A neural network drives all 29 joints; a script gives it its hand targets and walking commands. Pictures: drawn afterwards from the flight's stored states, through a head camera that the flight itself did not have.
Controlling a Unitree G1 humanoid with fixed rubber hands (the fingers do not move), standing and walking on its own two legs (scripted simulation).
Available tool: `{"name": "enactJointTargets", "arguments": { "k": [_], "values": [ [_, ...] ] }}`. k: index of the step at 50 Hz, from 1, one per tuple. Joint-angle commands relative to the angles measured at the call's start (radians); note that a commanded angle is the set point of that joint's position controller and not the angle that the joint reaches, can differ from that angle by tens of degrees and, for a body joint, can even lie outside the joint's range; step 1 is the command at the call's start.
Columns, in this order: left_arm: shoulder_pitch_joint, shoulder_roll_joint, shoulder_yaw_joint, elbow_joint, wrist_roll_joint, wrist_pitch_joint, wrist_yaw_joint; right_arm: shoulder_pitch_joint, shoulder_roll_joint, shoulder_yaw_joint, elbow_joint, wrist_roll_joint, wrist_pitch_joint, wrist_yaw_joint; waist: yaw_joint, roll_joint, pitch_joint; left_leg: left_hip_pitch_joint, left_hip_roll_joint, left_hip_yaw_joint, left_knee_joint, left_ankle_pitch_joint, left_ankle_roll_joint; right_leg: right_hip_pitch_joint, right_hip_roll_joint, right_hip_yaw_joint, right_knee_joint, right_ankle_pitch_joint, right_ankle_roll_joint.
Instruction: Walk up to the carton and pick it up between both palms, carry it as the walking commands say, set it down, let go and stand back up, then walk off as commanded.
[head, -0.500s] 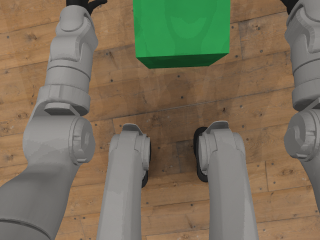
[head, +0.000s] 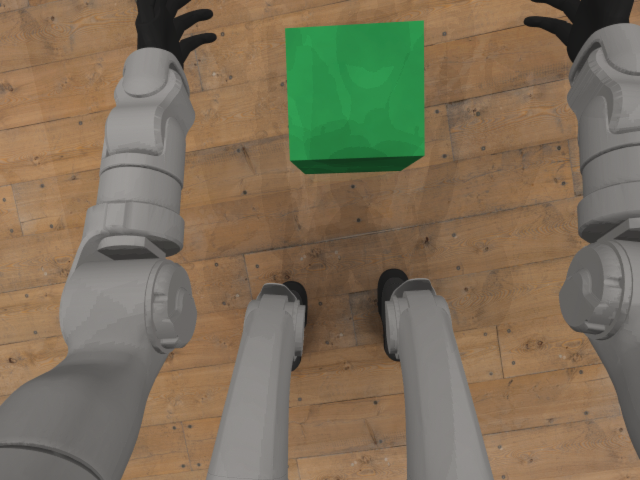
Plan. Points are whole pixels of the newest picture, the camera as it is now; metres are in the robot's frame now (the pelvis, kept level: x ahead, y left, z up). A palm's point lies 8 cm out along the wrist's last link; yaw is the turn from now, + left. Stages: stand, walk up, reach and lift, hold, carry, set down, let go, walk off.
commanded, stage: set down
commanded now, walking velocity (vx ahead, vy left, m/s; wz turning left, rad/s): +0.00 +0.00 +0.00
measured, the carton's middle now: (353, 112) +0.55 -0.03 -0.45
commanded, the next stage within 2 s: let go in 0.40 s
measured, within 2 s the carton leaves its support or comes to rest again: neither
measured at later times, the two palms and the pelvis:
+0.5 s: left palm (115, 26) +0.52 +0.17 -0.01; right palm out of the picture +0.52 -0.24 -0.01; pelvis +0.03 +0.00 +0.10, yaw -1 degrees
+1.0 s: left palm out of the picture +0.35 +0.22 +0.09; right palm out of the picture +0.33 -0.24 +0.09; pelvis +0.08 +0.00 +0.18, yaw -2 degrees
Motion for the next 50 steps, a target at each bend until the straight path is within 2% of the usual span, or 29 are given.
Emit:
{"name": "enactJointTargets", "arguments": {
  "k": [1, 10, 16, 21, 24, 27, 30, 32, 37, 40, 45, 50],
  "values": [
    [-0.207, 0.105, 0.017, -0.119, 0.014, -0.023, -0.009, -0.230, -0.128, -0.021, -0.112, -0.013, -0.025, 0.009, -0.005, -0.052, -1.073, 0.476, -0.035, 0.117, -0.189, 0.304, -0.026, 0.813, 0.022, -0.090, -0.161, 0.364, 0.026],
    [-0.121, 0.070, 0.036, -0.156, 0.053, -0.042, -0.034, -0.146, -0.092, -0.050, -0.142, -0.049, -0.048, 0.024, -0.005, -0.050, -1.049, 0.640, -0.028, 0.096, -0.379, 0.417, -0.023, 0.989, 0.014, -0.063, -0.345, 0.497, 0.034],
    [-0.087, 0.019, 0.069, -0.090, 0.107, -0.064, -0.047, -0.111, -0.040, -0.088, -0.088, -0.110, -0.071, 0.040, -0.009, -0.046, -0.881, 0.658, -0.021, 0.074, -0.476, 0.404, -0.028, 0.958, 0.003, -0.069, -0.451, 0.462, 0.031],
    [-0.013, -0.005, 0.098, -0.092, 0.174, -0.075, -0.050, -0.031, -0.007, -0.119, -0.083, -0.163, -0.083, 0.039, -0.007, -0.033, -0.899, 0.720, -0.023, 0.073, -0.511, 0.433, -0.032, 1.002, 0.006, -0.074, -0.482, 0.500, 0.025],
    [0.053, -0.011, 0.084, -0.151, 0.196, -0.074, -0.040, 0.042, -0.006, -0.125, -0.138, -0.193, -0.084, 0.034, -0.004, -0.015, -0.988, 0.804, -0.022, 0.073, -0.518, 0.490, -0.029, 1.063, 0.009, -0.077, -0.473, 0.563, 0.022],
    [0.162, 0.002, 0.047, -0.234, 0.190, -0.066, -0.037, 0.150, -0.005, -0.114, -0.248, -0.205, -0.077, 0.021, -0.015, -0.029, -1.115, 0.872, -0.022, 0.075, -0.522, 0.565, -0.026, 1.206, 0.008, -0.069, -0.464, 0.689, 0.017],
    [0.336, 0.010, -0.004, -0.344, 0.161, -0.067, -0.047, 0.321, 0.008, -0.063, -0.366, -0.185, -0.069, 0.013, -0.018, -0.046, -1.187, 0.917, -0.026, 0.069, -0.549, 0.632, -0.023, 1.369, 0.005, -0.045, -0.470, 0.819, 0.008],
    [0.423, 0.010, -0.035, -0.401, 0.140, -0.071, -0.057, 0.410, 0.012, -0.027, -0.430, -0.148, -0.068, 0.014, -0.013, -0.040, -1.154, 0.941, -0.024, 0.062, -0.574, 0.650, -0.020, 1.407, 0.004, -0.034, -0.490, 0.850, 0.005],
    [0.628, -0.004, -0.079, -0.403, 0.099, -0.106, -0.093, 0.631, 0.050, 0.036, -0.463, -0.087, -0.091, 0.029, -0.007, -0.041, -0.931, 1.004, -0.009, 0.046, -0.663, 0.580, -0.009, 1.446, -0.002, -0.023, -0.592, 0.768, 0.006],
    [0.747, -0.009, -0.099, -0.355, 0.081, -0.138, -0.111, 0.765, 0.071, 0.059, -0.431, -0.070, -0.121, 0.033, -0.003, -0.034, -0.752, 1.079, 0.002, 0.035, -0.724, 0.518, -0.004, 1.431, -0.006, -0.026, -0.675, 0.640, 0.008],
    [0.913, -0.001, -0.118, -0.299, 0.069, -0.182, -0.114, 0.957, 0.091, 0.103, -0.405, -0.052, -0.162, 0.029, 0.006, -0.009, -0.479, 1.211, 0.016, 0.032, -0.818, 0.411, -0.002, 1.426, -0.016, -0.035, -0.799, 0.432, 0.007],
    [1.079, 0.011, -0.144, -0.341, 0.061, -0.210, -0.121, 1.124, 0.102, 0.136, -0.458, -0.050, -0.185, 0.020, 0.004, -0.006, -0.342, 1.339, 0.020, 0.036, -0.892, 0.377, 0.001, 1.528, -0.014, -0.046, -0.866, 0.385, 0.008]
  ]
}}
